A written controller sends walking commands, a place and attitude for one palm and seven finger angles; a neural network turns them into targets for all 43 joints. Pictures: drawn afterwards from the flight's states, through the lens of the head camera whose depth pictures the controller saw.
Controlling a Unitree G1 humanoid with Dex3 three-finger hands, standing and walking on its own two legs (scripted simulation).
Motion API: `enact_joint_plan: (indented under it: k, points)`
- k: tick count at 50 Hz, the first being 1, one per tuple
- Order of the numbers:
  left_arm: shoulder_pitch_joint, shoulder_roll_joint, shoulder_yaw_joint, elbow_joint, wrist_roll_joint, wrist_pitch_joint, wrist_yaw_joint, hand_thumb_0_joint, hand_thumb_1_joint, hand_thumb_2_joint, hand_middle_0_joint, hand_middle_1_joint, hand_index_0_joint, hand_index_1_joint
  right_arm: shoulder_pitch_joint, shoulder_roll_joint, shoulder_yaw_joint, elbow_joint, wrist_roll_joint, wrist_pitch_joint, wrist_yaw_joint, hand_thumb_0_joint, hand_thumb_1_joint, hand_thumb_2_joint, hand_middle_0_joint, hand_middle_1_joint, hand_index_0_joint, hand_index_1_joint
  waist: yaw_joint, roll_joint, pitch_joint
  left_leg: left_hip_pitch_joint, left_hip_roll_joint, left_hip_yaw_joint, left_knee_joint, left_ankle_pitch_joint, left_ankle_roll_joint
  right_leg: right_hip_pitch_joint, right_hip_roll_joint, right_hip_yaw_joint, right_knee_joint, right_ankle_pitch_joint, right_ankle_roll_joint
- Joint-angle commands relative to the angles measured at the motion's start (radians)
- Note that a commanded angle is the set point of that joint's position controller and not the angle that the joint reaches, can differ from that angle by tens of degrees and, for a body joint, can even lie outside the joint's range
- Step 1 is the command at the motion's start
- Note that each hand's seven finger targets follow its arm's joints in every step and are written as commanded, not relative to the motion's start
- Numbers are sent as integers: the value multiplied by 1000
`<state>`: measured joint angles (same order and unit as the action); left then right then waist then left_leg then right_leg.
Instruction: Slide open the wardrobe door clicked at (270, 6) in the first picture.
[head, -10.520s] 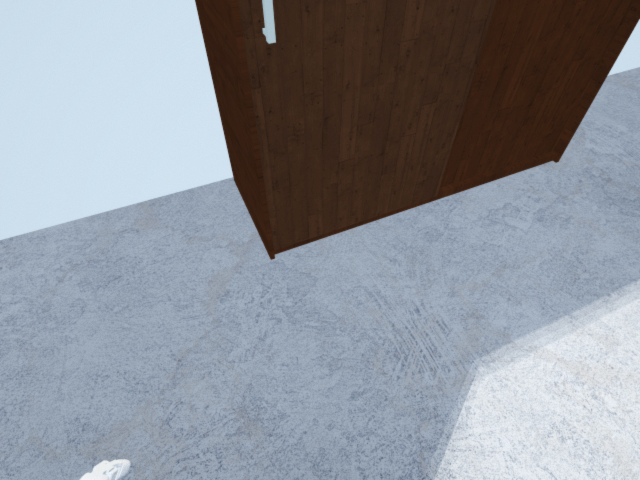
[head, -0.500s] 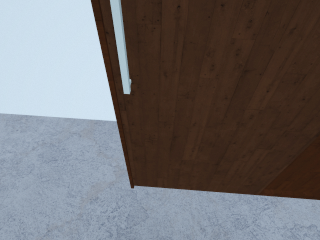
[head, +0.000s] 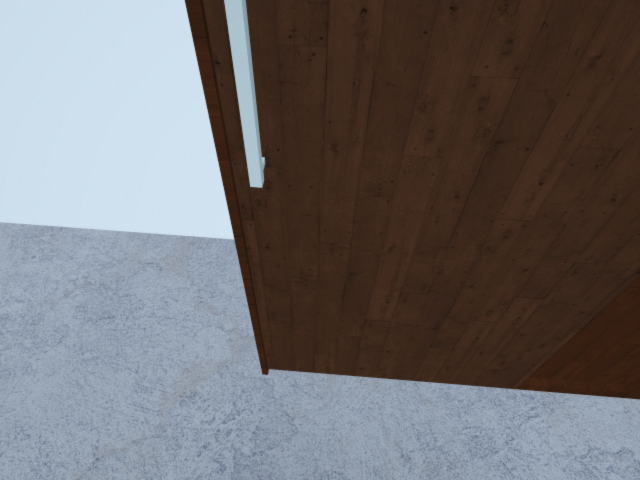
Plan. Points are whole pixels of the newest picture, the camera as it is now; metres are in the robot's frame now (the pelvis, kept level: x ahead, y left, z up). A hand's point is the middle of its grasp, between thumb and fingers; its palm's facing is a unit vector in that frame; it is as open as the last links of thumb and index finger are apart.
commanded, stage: look again from close up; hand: left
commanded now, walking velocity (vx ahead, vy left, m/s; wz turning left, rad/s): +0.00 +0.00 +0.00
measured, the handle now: (248, 80) +0.53 +0.14 +0.24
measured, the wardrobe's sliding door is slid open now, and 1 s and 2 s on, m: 0.00 0.00 0.00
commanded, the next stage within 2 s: raise the hand with hooked fingers in 0.66 s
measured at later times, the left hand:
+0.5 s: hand out of the picture +0.05 +0.23 -0.17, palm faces -0.02 -0.96 -0.29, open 7.4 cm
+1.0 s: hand (149, 401) +0.20 +0.22 +0.00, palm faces +0.15 -0.98 -0.10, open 7.8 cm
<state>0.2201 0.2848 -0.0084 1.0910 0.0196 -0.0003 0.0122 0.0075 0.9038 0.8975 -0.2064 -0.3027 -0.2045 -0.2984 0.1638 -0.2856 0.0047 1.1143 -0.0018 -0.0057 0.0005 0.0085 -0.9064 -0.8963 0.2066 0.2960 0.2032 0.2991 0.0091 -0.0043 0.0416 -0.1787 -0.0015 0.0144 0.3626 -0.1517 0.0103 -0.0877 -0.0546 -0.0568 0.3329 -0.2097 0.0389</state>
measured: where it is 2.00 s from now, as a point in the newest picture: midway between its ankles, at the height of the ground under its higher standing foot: outside the picture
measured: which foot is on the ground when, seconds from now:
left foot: down 0.00-1.00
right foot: down 0.00-1.00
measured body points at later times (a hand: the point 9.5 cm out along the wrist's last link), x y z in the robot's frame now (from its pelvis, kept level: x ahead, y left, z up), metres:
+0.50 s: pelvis +0.01 +0.00 +0.00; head +0.02 +0.00 +0.45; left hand +0.05 +0.27 -0.14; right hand +0.07 -0.28 -0.14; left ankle +0.03 +0.11 -0.75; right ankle -0.02 -0.14 -0.75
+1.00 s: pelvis -0.01 -0.02 -0.03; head +0.01 -0.01 +0.42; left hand +0.19 +0.27 +0.01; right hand +0.15 -0.26 -0.11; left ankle +0.03 +0.11 -0.75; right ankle -0.02 -0.14 -0.75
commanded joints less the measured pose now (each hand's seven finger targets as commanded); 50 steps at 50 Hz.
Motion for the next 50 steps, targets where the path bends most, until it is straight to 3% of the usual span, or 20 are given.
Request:
enact_joint_plan:
  k: [1, 13, 30, 37, 38, 39, 40, 41, 42, 43, 44, 45, 46, 47, 48, 49, 50]
  points:
    - [0, 176, 37, -46, -2, -21, 9, 0, 900, 900, -200, -300, -200, -300, -20, -184, -35, -52, -3, -20, -8, 0, -900, -900, 200, 300, 200, 300, -4, 15, -28, 4, 110, -106, -73, 63, 1, -24, -80, 73, -59, 32, -38]
    - [-6, 176, 38, -42, -1, -20, 8, 0, 900, 900, -200, -300, -200, -300, -29, -186, -36, -49, -4, -20, -9, 0, -900, -900, 200, 300, 200, 300, -4, 11, -15, 11, 110, -105, -79, 54, 0, -35, -79, 72, -62, 27, -36]
    - [-15, 195, 44, -45, -1, -26, 7, 0, 900, 900, -200, -300, -200, -300, -37, -197, -34, -53, -4, -27, -11, 0, -900, -900, 200, 300, 200, 300, -2, 2, -63, 50, 117, -97, -55, 174, 4, 1, -86, 73, -56, 129, -40]
    - [-29, 200, 44, -46, -2, -25, 6, 0, 900, 900, -200, -300, -200, -300, -46, -206, -34, -54, -4, -25, -12, 0, -900, -900, 200, 300, 200, 300, -3, 1, -37, 44, 116, -96, -66, 150, 1, -9, -84, 72, -66, 108, -39]
    - [48, 60, 16, -40, 4, -46, 52, 0, 900, 900, -200, -300, -200, -300, 3, -92, -21, -104, 2, -35, -6, 0, -900, -900, 200, 300, 200, 300, -17, 21, -13, 2, 111, -27, 116, 181, -16, -67, -104, 113, -10, 248, -31]
    - [-645, 564, 527, -1358, -129, -224, 28, 0, 877, 890, -202, -315, -202, -315, -62, -158, -99, -374, 0, -115, -88, 0, -900, -900, 200, 300, 200, 300, -36, 285, -319, 255, -15, -20, 85, 265, -26, -67, -2, 40, 53, 438, -56]
    - [-139, 243, 225, -1119, -125, -211, 13, 0, 853, 880, -203, -330, -203, -330, 3, -99, -23, -382, 4, -211, -108, 0, -900, -900, 200, 300, 200, 300, 30, 296, -387, 323, 15, 19, 44, 506, -45, -28, 18, -52, 123, 290, -92]
    - [64, 165, 306, -999, -160, -160, 5, 0, 830, 870, -205, -345, -205, -345, 50, -90, -43, -385, 11, -247, -80, 0, -900, -900, 200, 300, 200, 300, 2, 115, -316, 256, 31, 3, 69, 488, -19, -93, 60, -55, 127, 189, -70]
    - [-29, 120, 248, -1113, -172, -190, -25, 0, 807, 860, -207, -360, -207, -360, 19, -112, -56, -438, 17, -266, -67, 0, -900, -900, 200, 300, 200, 300, -32, 67, -188, 135, 18, -21, 103, 348, -6, -165, 60, -59, 135, 171, -59]
    - [15, 133, 313, -1024, -192, -231, -60, 0, 783, 850, -208, -375, -208, -375, 31, -123, -86, -448, 11, -278, -61, 0, -900, -900, 200, 300, 200, 300, -29, -21, -140, 40, 16, -22, 129, 216, -1, -220, 61, -65, 142, 125, -53]
    - [156, 76, 319, -884, -209, -279, -104, 0, 760, 840, -210, -390, -210, -390, 42, -113, -96, -458, 7, -283, -51, 0, -900, -900, 200, 300, 200, 300, -26, -101, -21, -71, 7, -30, 155, 115, -4, -286, 73, -77, 160, 81, -52]
    - [211, 21, 301, -834, -244, -353, -162, 0, 737, 830, -212, -405, -212, -405, 23, -111, -95, -480, 5, -291, -35, 0, -900, -900, 200, 300, 200, 300, -5, -133, 3, -170, -2, -33, 200, 14, -10, -361, 73, -78, 210, 14, -50]
    - [261, 20, 333, -784, -273, -432, -225, 0, 713, 820, -213, -420, -213, -420, -3, -107, -97, -498, 3, -299, -25, 0, -900, -900, 200, 300, 200, 300, 22, -157, 2, -261, -6, -28, 253, -54, -15, -421, 73, -71, 268, -44, -53]
    - [294, 24, 350, -754, -301, -507, -296, 0, 690, 810, -215, -435, -215, -435, -28, -107, -95, -521, 6, -307, -16, 0, -900, -900, 200, 300, 200, 300, 42, -136, -19, -340, -10, -20, 309, -116, -21, -478, 68, -55, 327, -112, -59]
    - [284, 37, 361, -770, -329, -575, -373, 0, 667, 800, -217, -450, -217, -450, -43, -110, -91, -548, 8, -319, -8, 0, -900, -900, 200, 300, 200, 300, 47, -85, -72, -384, -12, -16, 364, -160, -23, -518, 61, -36, 380, -164, -65]
    - [257, 94, 406, -793, -345, -626, -452, 0, 643, 790, -218, -465, -218, -465, -27, -118, -95, -572, 10, -332, 1, 0, -900, -900, 200, 300, 200, 300, 59, 17, -135, -391, -14, -10, 411, -146, -24, -507, 54, -7, 432, -144, -80]
    - [208, 153, 439, -847, -383, -650, -532, 0, 620, 780, -220, -480, -220, -480, -45, -129, -90, -618, 16, -348, 2, 0, -900, -900, 200, 300, 200, 300, 55, 39, -229, -398, -15, -7, 451, -152, -22, -509, 44, 25, 454, -161, -81]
